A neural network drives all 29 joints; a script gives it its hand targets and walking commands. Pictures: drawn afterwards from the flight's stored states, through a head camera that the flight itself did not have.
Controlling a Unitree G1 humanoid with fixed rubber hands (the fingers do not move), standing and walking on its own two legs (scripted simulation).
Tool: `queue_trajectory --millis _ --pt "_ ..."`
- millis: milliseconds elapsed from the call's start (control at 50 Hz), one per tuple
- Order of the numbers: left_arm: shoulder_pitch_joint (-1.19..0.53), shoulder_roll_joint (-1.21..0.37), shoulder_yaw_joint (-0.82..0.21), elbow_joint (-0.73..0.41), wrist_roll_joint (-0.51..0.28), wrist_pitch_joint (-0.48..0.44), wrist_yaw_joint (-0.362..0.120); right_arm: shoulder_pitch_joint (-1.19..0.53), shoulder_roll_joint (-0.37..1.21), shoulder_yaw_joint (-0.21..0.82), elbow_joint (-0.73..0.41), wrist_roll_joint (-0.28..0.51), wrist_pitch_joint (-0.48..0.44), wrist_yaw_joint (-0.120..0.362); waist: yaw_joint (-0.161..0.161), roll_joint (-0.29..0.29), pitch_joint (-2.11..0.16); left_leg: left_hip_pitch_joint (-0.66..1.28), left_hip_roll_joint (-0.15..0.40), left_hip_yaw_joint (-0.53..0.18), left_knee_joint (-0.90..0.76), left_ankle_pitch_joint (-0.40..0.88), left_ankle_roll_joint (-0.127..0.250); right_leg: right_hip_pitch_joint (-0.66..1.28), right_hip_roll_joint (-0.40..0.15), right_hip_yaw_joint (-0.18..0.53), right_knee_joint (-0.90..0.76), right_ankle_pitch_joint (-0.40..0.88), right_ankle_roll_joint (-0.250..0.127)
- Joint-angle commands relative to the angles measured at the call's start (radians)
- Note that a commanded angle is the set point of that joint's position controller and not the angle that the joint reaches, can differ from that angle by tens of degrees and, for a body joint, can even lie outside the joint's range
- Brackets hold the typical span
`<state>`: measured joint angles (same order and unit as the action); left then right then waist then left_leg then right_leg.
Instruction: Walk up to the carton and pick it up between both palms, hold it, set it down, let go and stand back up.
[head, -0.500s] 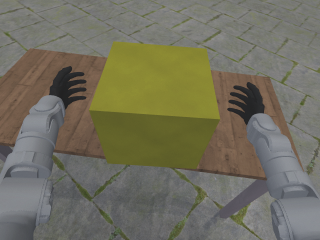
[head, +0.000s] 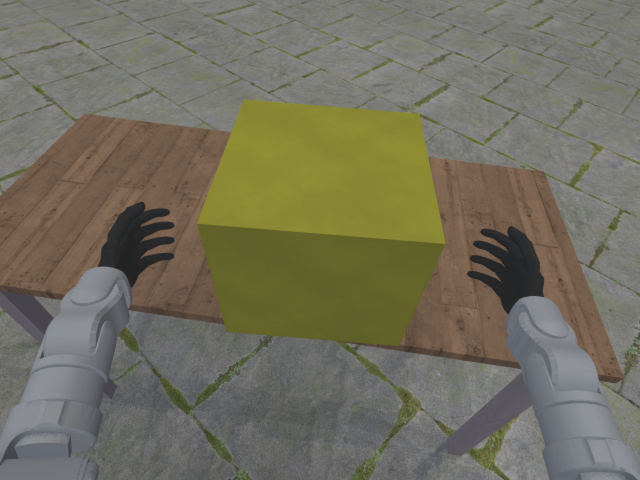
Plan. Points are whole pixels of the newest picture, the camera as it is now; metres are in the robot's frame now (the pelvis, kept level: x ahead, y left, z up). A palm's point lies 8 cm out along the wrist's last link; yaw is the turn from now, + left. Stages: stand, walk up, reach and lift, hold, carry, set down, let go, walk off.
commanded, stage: set down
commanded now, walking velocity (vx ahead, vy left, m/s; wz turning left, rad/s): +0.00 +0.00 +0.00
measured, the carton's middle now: (322, 223) +0.48 +0.00 +0.03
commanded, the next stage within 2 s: let go in 1.98 s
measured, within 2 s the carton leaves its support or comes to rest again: neither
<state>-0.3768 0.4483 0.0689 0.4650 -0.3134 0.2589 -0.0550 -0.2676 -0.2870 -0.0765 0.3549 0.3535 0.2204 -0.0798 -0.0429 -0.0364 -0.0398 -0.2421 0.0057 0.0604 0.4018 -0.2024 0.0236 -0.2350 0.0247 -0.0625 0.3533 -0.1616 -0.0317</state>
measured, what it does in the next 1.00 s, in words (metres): stands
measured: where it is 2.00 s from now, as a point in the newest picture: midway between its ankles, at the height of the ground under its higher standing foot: outside the picture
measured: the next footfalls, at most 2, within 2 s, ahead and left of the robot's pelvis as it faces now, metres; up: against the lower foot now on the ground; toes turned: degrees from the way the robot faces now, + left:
none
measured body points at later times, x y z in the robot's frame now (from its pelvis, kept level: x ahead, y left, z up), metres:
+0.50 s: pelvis +0.01 +0.01 +0.00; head +0.01 +0.02 +0.45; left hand +0.29 +0.25 +0.02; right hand +0.27 -0.23 +0.03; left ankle +0.00 +0.10 -0.75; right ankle +0.01 -0.10 -0.75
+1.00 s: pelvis +0.01 +0.00 +0.00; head +0.02 +0.01 +0.45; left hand +0.21 +0.27 -0.02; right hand +0.23 -0.21 -0.02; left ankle +0.00 +0.10 -0.75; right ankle +0.01 -0.10 -0.75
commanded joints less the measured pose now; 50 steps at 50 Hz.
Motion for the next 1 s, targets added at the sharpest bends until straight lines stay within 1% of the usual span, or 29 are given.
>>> queue_trajectory --millis 0,20,80,100,160,220,300,340,400,460,540,580,600,620,640,660,680,700,720,760,840,880,920,980 --pt "-0.334 0.175 0.052 -0.238 -0.003 -0.101 0.002 -0.273 -0.172 -0.074 -0.234 -0.022 -0.084 0.013 0.001 0.099 -0.348 0.204 0.004 -0.079 -0.027 0.247 -0.040 0.074 -0.015 0.066 -0.041 0.154 0.022" --pt "-0.328 0.180 0.051 -0.257 -0.006 -0.111 0.006 -0.266 -0.171 -0.078 -0.250 -0.024 -0.090 0.015 0.007 0.102 -0.355 0.207 0.005 -0.079 -0.026 0.250 -0.039 0.070 -0.014 0.066 -0.038 0.152 0.022" --pt "-0.255 0.175 0.048 -0.284 -0.013 -0.142 0.012 -0.200 -0.166 -0.081 -0.290 -0.039 -0.112 0.018 0.009 0.081 -0.365 0.219 0.006 -0.083 -0.022 0.266 -0.038 0.081 -0.013 0.066 -0.036 0.156 0.022" --pt "-0.258 0.182 0.050 -0.299 -0.015 -0.152 0.014 -0.197 -0.166 -0.085 -0.309 -0.043 -0.117 0.017 0.013 0.083 -0.373 0.213 0.006 -0.085 -0.022 0.265 -0.037 0.080 -0.014 0.068 -0.034 0.151 0.022" --pt "-0.176 0.172 0.047 -0.321 -0.024 -0.180 0.017 -0.131 -0.156 -0.081 -0.350 -0.054 -0.133 0.016 0.019 0.059 -0.377 0.213 0.007 -0.085 -0.022 0.274 -0.033 0.101 -0.012 0.072 -0.032 0.157 0.023" --pt "-0.089 0.165 0.048 -0.329 -0.020 -0.207 0.012 -0.057 -0.138 -0.070 -0.371 -0.056 -0.152 0.014 0.033 0.052 -0.369 0.212 0.005 -0.083 -0.020 0.292 -0.033 0.118 -0.015 0.080 -0.031 0.167 0.022" --pt "-0.003 0.145 0.035 -0.329 -0.021 -0.249 0.007 0.025 -0.117 -0.068 -0.368 -0.060 -0.178 0.013 0.039 0.067 -0.305 0.204 0.011 -0.085 -0.025 0.285 -0.035 0.105 -0.018 0.085 -0.039 0.133 0.014" --pt "0.044 0.135 0.024 -0.333 -0.022 -0.268 0.004 0.072 -0.106 -0.064 -0.355 -0.060 -0.192 0.014 0.038 0.076 -0.278 0.209 0.012 -0.086 -0.024 0.292 -0.039 0.101 -0.019 0.088 -0.045 0.130 0.008" --pt "0.097 0.130 0.007 -0.357 -0.027 -0.301 0.003 0.117 -0.097 -0.063 -0.366 -0.060 -0.218 0.016 0.035 0.080 -0.255 0.212 0.014 -0.089 -0.021 0.303 -0.042 0.095 -0.021 0.089 -0.043 0.133 0.004" --pt "0.155 0.119 -0.003 -0.348 -0.022 -0.330 0.003 0.170 -0.081 -0.054 -0.339 -0.061 -0.236 0.018 0.037 0.094 -0.206 0.212 0.017 -0.091 -0.024 0.297 -0.044 0.091 -0.024 0.092 -0.050 0.118 0.000" --pt "0.223 0.121 -0.011 -0.341 -0.017 -0.373 0.000 0.220 -0.062 -0.046 -0.330 -0.070 -0.268 0.017 0.036 0.081 -0.182 0.201 0.016 -0.090 -0.021 0.300 -0.039 0.099 -0.030 0.097 -0.049 0.133 -0.001" --pt "0.254 0.122 -0.016 -0.335 -0.011 -0.398 -0.001 0.242 -0.052 -0.040 -0.326 -0.075 -0.289 0.015 0.040 0.076 -0.178 0.200 0.013 -0.089 -0.017 0.308 -0.040 0.107 -0.032 0.099 -0.046 0.146 -0.001" --pt "0.271 0.119 -0.020 -0.325 -0.013 -0.410 -0.002 0.257 -0.048 -0.039 -0.317 -0.080 -0.299 0.013 0.036 0.075 -0.167 0.198 0.014 -0.089 -0.016 0.307 -0.041 0.111 -0.034 0.101 -0.046 0.151 -0.001" --pt "0.283 0.118 -0.022 -0.319 -0.007 -0.422 -0.003 0.269 -0.042 -0.035 -0.305 -0.085 -0.308 0.012 0.038 0.078 -0.160 0.199 0.013 -0.087 -0.014 0.310 -0.043 0.109 -0.034 0.101 -0.045 0.151 -0.001" --pt "0.280 0.185 0.037 -0.439 -0.028 -0.440 0.006 0.271 -0.037 0.014 -0.509 -0.066 -0.312 0.009 0.123 0.102 -0.191 0.134 -0.004 -0.100 -0.013 0.358 -0.052 0.195 -0.030 0.125 -0.019 0.201 -0.014" --pt "0.327 0.173 0.012 -0.405 -0.030 -0.448 0.006 0.310 -0.041 -0.009 -0.460 -0.064 -0.304 0.007 0.088 0.092 -0.162 0.105 -0.002 -0.103 -0.025 0.342 -0.055 0.206 -0.028 0.125 -0.010 0.217 -0.010" --pt "0.339 0.179 0.019 -0.422 -0.034 -0.461 0.007 0.316 -0.032 0.007 -0.484 -0.066 -0.311 0.005 0.107 0.089 -0.168 0.092 -0.003 -0.103 -0.022 0.345 -0.054 0.222 -0.031 0.127 -0.006 0.219 -0.008" --pt "0.371 0.163 0.012 -0.384 -0.027 -0.466 0.003 0.336 -0.032 -0.007 -0.434 -0.070 -0.311 0.007 0.097 0.096 -0.155 0.096 -0.005 -0.099 -0.025 0.344 -0.058 0.213 -0.030 0.125 -0.007 0.209 -0.007" --pt "0.386 0.159 0.011 -0.373 -0.022 -0.473 -0.002 0.357 -0.027 -0.011 -0.424 -0.074 -0.317 0.008 0.094 0.093 -0.144 0.108 -0.002 -0.101 -0.023 0.344 -0.058 0.205 -0.030 0.125 -0.013 0.199 -0.011" --pt "0.419 0.145 -0.002 -0.334 -0.016 -0.486 -0.013 0.398 -0.020 -0.024 -0.379 -0.085 -0.331 0.004 0.076 0.091 -0.108 0.130 0.004 -0.107 -0.021 0.333 -0.059 0.185 -0.033 0.126 -0.025 0.169 -0.016" --pt "0.414 0.124 -0.044 -0.299 -0.034 -0.494 -0.027 0.407 -0.010 -0.029 -0.319 -0.115 -0.344 -0.005 0.047 0.095 -0.057 0.141 0.021 -0.118 -0.028 0.253 -0.055 0.128 -0.036 0.121 -0.043 0.069 -0.022" --pt "0.381 0.123 -0.065 -0.298 -0.045 -0.483 -0.022 0.376 -0.014 -0.033 -0.305 -0.130 -0.332 -0.001 0.038 0.110 -0.053 0.132 0.032 -0.122 -0.041 0.187 -0.054 0.103 -0.035 0.113 -0.044 0.020 -0.026" --pt "0.367 0.127 -0.079 -0.307 -0.054 -0.476 -0.010 0.356 -0.015 -0.036 -0.302 -0.139 -0.321 0.007 0.035 0.116 -0.065 0.116 0.041 -0.128 -0.051 0.140 -0.054 0.099 -0.034 0.108 -0.038 0.005 -0.026" --pt "0.373 0.135 -0.087 -0.314 -0.057 -0.482 0.009 0.344 -0.009 -0.032 -0.295 -0.148 -0.319 0.016 0.040 0.108 -0.104 0.102 0.046 -0.129 -0.049 0.144 -0.053 0.116 -0.035 0.106 -0.024 0.032 -0.022"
